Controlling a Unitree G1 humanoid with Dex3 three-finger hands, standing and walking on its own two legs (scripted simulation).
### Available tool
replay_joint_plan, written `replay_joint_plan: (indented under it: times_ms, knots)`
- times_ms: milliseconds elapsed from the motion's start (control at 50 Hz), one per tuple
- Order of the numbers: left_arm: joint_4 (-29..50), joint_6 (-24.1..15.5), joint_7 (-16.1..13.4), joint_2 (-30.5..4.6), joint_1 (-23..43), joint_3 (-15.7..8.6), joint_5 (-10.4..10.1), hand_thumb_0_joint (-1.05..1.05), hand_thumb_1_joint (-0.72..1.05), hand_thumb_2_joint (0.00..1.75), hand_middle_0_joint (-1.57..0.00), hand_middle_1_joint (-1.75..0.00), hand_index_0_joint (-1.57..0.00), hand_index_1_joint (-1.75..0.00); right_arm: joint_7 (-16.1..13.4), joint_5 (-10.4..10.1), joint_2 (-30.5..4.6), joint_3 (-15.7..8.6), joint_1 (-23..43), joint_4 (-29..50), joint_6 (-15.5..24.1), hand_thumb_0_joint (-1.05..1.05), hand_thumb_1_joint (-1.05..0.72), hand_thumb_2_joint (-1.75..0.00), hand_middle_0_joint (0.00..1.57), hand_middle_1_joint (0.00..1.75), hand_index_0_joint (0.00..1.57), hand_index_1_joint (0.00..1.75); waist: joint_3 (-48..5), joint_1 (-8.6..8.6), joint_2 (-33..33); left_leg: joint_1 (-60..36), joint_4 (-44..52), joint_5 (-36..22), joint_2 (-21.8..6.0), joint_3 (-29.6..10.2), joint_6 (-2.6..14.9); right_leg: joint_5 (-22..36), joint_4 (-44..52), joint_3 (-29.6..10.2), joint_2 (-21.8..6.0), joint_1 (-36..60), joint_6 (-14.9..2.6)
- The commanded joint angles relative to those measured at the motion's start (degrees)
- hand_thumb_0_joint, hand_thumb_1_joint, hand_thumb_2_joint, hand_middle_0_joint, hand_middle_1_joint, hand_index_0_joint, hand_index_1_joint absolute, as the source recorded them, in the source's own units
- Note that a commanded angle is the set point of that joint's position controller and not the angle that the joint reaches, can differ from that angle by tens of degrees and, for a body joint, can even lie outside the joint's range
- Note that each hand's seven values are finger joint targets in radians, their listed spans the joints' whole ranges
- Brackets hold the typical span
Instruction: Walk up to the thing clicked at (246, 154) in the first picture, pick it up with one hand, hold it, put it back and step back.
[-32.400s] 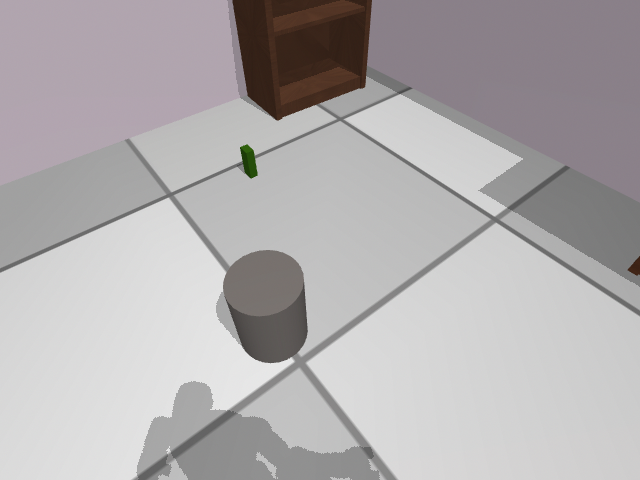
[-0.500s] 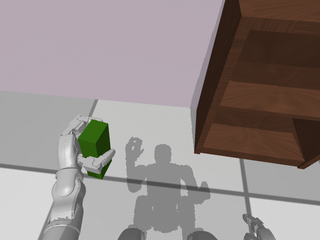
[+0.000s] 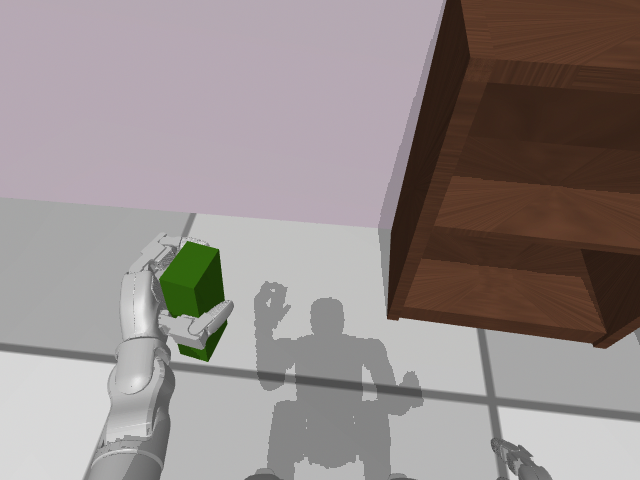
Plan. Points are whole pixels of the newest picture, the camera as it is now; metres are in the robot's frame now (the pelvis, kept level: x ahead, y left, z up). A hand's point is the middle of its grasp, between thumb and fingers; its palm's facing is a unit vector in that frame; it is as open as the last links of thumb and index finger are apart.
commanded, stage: hold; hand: left
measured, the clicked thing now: (198, 305) +0.34 +0.17 +0.03
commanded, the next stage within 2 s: none
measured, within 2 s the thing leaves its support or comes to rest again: neither
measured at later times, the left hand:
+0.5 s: hand (195, 285) +0.34 +0.17 +0.07, palm faces +0.15 -0.99 +0.01, open 10.1 cm
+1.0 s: hand (189, 290) +0.33 +0.17 +0.07, palm faces +0.15 -0.99 +0.00, open 10.1 cm
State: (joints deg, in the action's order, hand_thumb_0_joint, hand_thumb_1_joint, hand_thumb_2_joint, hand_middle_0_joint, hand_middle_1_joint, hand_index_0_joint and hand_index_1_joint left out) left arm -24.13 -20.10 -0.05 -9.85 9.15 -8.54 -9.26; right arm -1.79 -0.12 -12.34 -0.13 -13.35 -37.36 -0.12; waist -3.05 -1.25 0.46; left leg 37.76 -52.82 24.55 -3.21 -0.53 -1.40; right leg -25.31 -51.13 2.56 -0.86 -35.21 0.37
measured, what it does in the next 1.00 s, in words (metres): stands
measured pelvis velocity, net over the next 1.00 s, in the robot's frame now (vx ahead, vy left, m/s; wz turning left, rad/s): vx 0.00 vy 0.00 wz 0.00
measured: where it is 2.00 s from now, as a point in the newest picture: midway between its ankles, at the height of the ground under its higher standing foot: outside the picture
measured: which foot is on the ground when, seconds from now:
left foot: down 0.00-1.00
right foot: down 0.00-1.00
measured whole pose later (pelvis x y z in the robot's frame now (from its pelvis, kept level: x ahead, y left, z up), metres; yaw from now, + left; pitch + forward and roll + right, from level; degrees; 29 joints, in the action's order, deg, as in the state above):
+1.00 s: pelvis +0.00 +0.00 +0.01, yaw +0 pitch +6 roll -1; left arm -25.0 -20.5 -0.4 -9.7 9.0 -7.9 -9.0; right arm -1.5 -0.2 -12.2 -0.1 -13.0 -37.9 0.2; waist -1.5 -0.8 0.4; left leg 31.5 -47.6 22.1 -2.9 -0.2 -1.3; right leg -22.9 -46.1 2.4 -1.0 -29.1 0.5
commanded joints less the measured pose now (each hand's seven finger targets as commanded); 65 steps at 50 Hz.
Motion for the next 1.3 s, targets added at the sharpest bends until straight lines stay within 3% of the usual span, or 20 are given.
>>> replay_joint_plan:
  times_ms: [0, 140, 200, 240, 280, 300, 360, 440, 520, 640, 700, 780, 860, 940, 980, 1020, 1100, 1180, 1200, 1280]
  knots:
    - [13.2, -4.1, -0.6, -6.3, 15.3, -1.8, -0.3, 0.00, 0.10, 1.22, -1.28, -1.40, -1.28, -1.42, -0.3, 0.1, -7.6, -2.7, 0.8, 6.8, 2.0, 0.00, -0.92, -0.90, 0.20, 0.30, 0.20, 0.30, -17.3, -0.47, 1.3, -11.6, 7.5, -15.8, 2.2, 0.6, 1.28, 18.8, 7.6, -0.6, 1.4, 8.5, -0.57]
    - [13.2, -3.8, -1.0, -7.2, 15.1, -2.6, 0.1, 0.00, 0.05, 1.21, -1.29, -1.40, -1.28, -1.42, -0.6, 0.2, -7.5, -2.8, 0.8, 6.2, 2.0, 0.00, -0.92, -0.90, 0.20, 0.30, 0.20, 0.30, -17.8, -0.18, 0.1, -12.3, 8.1, -16.5, 2.3, 1.0, 1.53, 20.4, 9.1, -1.0, 1.1, 10.6, -0.11]
    - [11.7, -3.3, -0.8, -4.7, 14.3, -0.2, 0.0, 0.00, 0.07, 1.23, -1.29, -1.42, -1.29, -1.44, -0.4, 0.1, -7.4, -2.7, 1.5, 6.7, 2.0, 0.00, -0.91, -0.90, 0.20, 0.30, 0.20, 0.30, -14.2, -0.85, -0.1, -12.0, 9.4, -14.6, 2.3, 0.8, 1.42, 18.4, 9.5, -0.6, 1.4, 9.2, -0.33]
    - [14.1, -3.6, -1.2, -7.4, 16.6, -2.3, 0.2, 0.00, 0.08, 1.23, -1.30, -1.42, -1.30, -1.44, -0.5, 0.1, -7.7, -2.9, 1.8, 6.7, 2.1, 0.00, -0.92, -0.90, 0.20, 0.30, 0.20, 0.30, -14.9, -0.41, 0.6, -12.8, 9.7, -14.2, 2.2, 0.6, 1.29, 17.4, 9.8, -0.4, 1.4, 9.3, -0.46]
    - [13.2, -3.4, -0.8, -6.3, 15.5, -1.5, 0.1, 0.00, 0.07, 1.23, -1.30, -1.43, -1.31, -1.44, -0.5, 0.0, -7.5, -2.7, 1.7, 6.9, 2.0, 0.00, -0.92, -0.90, 0.20, 0.30, 0.20, 0.30, -15.8, -0.47, -0.7, -12.7, 9.9, -14.5, 2.3, 0.8, 1.45, 18.1, 10.1, -0.6, 1.3, 11.1, -0.25]
    - [18.0, -4.0, -1.1, -9.2, 17.9, -3.5, 0.0, 0.00, 0.07, 1.23, -1.30, -1.42, -1.30, -1.44, -0.6, 0.0, -7.3, -2.7, 1.6, 6.7, 2.0, 0.00, -0.92, -0.90, 0.20, 0.30, 0.20, 0.30, -17.9, 0.81, 1.7, -13.6, 9.9, -15.5, 2.5, 1.1, 1.28, 19.0, 10.2, -0.8, 1.2, 12.4, -0.30]
    - [11.5, -2.9, -0.8, -4.4, 14.0, -0.4, -0.2, 0.00, 0.08, 1.24, -1.30, -1.43, -1.30, -1.45, -0.5, 0.0, -7.5, -2.7, 1.6, 6.5, 2.1, 0.00, -0.92, -0.90, 0.20, 0.30, 0.20, 0.30, -14.8, -0.70, -0.8, -13.1, 10.0, -16.0, 2.2, 0.9, 1.47, 19.6, 10.3, -0.6, 1.4, 11.0, -0.24]
    - [16.0, -3.6, -1.0, -7.7, 17.5, -1.9, 0.4, 0.00, 0.07, 1.24, -1.31, -1.43, -1.31, -1.45, -0.3, 0.0, -7.5, -2.8, 1.5, 6.8, 2.0, 0.00, -0.92, -0.90, 0.20, 0.30, 0.20, 0.30, -17.1, 0.43, 2.2, -15.4, 10.9, -16.7, 2.2, 0.7, 1.08, 19.1, 10.5, -0.4, 1.4, 12.2, -0.63]
    - [12.1, -2.7, -0.8, -6.2, 15.4, -1.9, -0.2, 0.00, 0.08, 1.24, -1.32, -1.44, -1.32, -1.46, -0.5, -0.2, -7.4, -2.7, 2.2, 6.6, 2.3, 0.00, -0.92, -0.90, 0.20, 0.30, 0.20, 0.30, -12.9, -0.37, -1.1, -13.2, 11.1, -15.1, 2.3, 1.0, 1.57, 19.1, 11.5, -0.7, 1.2, 11.4, -0.11]
    - [10.3, -3.7, -0.6, -5.0, 14.1, -0.8, 0.3, 0.00, 0.05, 1.22, -1.32, -1.43, -1.32, -1.45, -0.1, 0.1, -7.5, -2.9, 2.3, 6.9, 2.4, 0.00, -0.92, -0.91, 0.20, 0.30, 0.20, 0.30, -14.1, -0.16, -0.2, -14.2, 11.6, -13.6, 2.3, 0.8, 1.32, 16.5, 11.3, -0.3, 1.3, 10.8, -0.52]
    - [16.6, -4.7, -0.8, -8.6, 17.1, -2.8, 0.3, 0.00, 0.06, 1.22, -1.31, -1.43, -1.31, -1.45, -0.3, -0.1, -7.6, -2.8, 2.2, 6.9, 2.3, 0.00, -0.92, -0.91, 0.20, 0.30, 0.20, 0.30, -17.2, 0.44, 1.5, -16.2, 11.5, -16.2, 2.4, 0.9, 1.29, 19.2, 11.3, -0.6, 1.1, 13.1, -0.38]
    - [11.0, -4.2, -0.6, -4.7, 14.8, -0.9, -0.3, 0.00, 0.03, 1.22, -1.30, -1.42, -1.30, -1.44, -0.2, 0.0, -7.2, -2.6, 2.3, 6.4, 2.5, 0.00, -0.92, -0.91, 0.20, 0.30, 0.20, 0.30, -14.2, -0.41, -0.7, -14.3, 11.6, -14.7, 2.1, 0.6, 1.40, 17.8, 11.3, -0.3, 1.4, 11.6, -0.37]
    - [13.4, -4.8, -0.6, -7.9, 17.1, -2.4, 0.5, 0.00, 0.09, 1.24, -1.31, -1.43, -1.31, -1.45, -0.3, 0.1, -7.5, -2.8, 2.1, 6.1, 2.4, 0.00, -0.92, -0.91, 0.20, 0.30, 0.20, 0.30, -14.2, 0.07, 1.1, -14.2, 11.8, -13.1, 2.4, 1.1, 1.35, 16.4, 11.9, -0.8, 1.0, 11.5, -0.38]
    - [11.1, -4.2, -0.4, -4.8, 14.6, 0.0, 0.1, 0.00, 0.06, 1.22, -1.30, -1.43, -1.30, -1.44, 0.0, 0.0, -7.4, -2.7, 2.0, 6.4, 2.6, 0.00, -0.92, -0.91, 0.20, 0.30, 0.20, 0.30, -14.8, -0.22, 1.3, -15.8, 12.1, -14.5, 2.1, 0.5, 1.01, 16.9, 11.4, -0.2, 1.4, 11.5, -0.68]
    - [15.4, -4.5, -0.6, -8.8, 17.2, -3.4, -0.2, 0.00, 0.08, 1.23, -1.30, -1.42, -1.30, -1.44, -0.2, -0.3, -8.1, -3.1, 2.2, 6.4, 2.6, 0.00, -0.92, -0.90, 0.20, 0.30, 0.20, 0.30, -15.2, 0.40, 1.4, -15.8, 12.3, -14.8, 2.2, 0.6, 1.11, 17.3, 11.8, -0.3, 1.3, 12.5, -0.61]
    - [8.9, -3.6, -0.1, -4.3, 12.1, -0.2, -0.2, 0.00, 0.04, 1.23, -1.31, -1.43, -1.31, -1.45, -0.1, -0.2, -7.0, -2.4, 2.6, 6.5, 2.6, 0.00, -0.92, -0.91, 0.20, 0.30, 0.20, 0.30, -12.1, -0.48, -2.3, -13.6, 12.0, -13.7, 2.3, 0.7, 1.55, 16.9, 12.4, -0.3, 1.3, 12.0, -0.14]
    - [15.5, -4.8, -0.4, -8.2, 17.1, -2.6, 0.0, 0.00, 0.05, 1.23, -1.31, -1.42, -1.30, -1.44, -0.1, -0.2, -7.6, -2.9, 2.7, 6.7, 2.6, 0.00, -0.92, -0.90, 0.20, 0.30, 0.20, 0.30, -14.5, 0.33, 0.9, -14.7, 12.6, -12.3, 2.4, 0.9, 1.25, 15.2, 12.3, -0.4, 1.1, 12.0, -0.50]
    - [12.2, -4.4, -0.2, -5.6, 14.2, -1.0, -0.2, 0.00, 0.05, 1.22, -1.29, -1.42, -1.29, -1.44, 0.0, -0.2, -7.6, -2.8, 2.1, 6.6, 2.9, 0.00, -0.92, -0.91, 0.20, 0.30, 0.20, 0.30, -15.1, -0.51, -0.6, -15.5, 11.8, -15.3, 2.2, 0.7, 1.43, 18.3, 11.7, -0.4, 1.3, 12.6, -0.36]
    - [16.4, -4.9, -0.3, -6.4, 17.4, -0.9, -0.3, 0.00, 0.05, 1.22, -1.30, -1.42, -1.30, -1.44, 0.0, -0.1, -7.3, -2.6, 2.0, 6.6, 2.9, 0.00, -0.92, -0.91, 0.20, 0.30, 0.20, 0.30, -15.8, -0.01, 1.5, -15.8, 11.9, -15.6, 2.2, 0.6, 1.20, 18.4, 11.4, -0.4, 1.3, 12.7, -0.56]
    - [13.5, -4.5, -0.4, -7.0, 14.9, -2.0, -0.1, 0.00, 0.05, 1.22, -1.29, -1.41, -1.28, -1.43, -0.1, -0.3, -7.6, -2.8, 2.0, 6.3, 2.7, 0.00, -0.92, -0.91, 0.20, 0.30, 0.20, 0.30, -13.5, -0.03, 0.2, -14.7, 12.4, -13.3, 2.2, 0.7, 1.31, 16.3, 12.0, -0.3, 1.3, 11.7, -0.51]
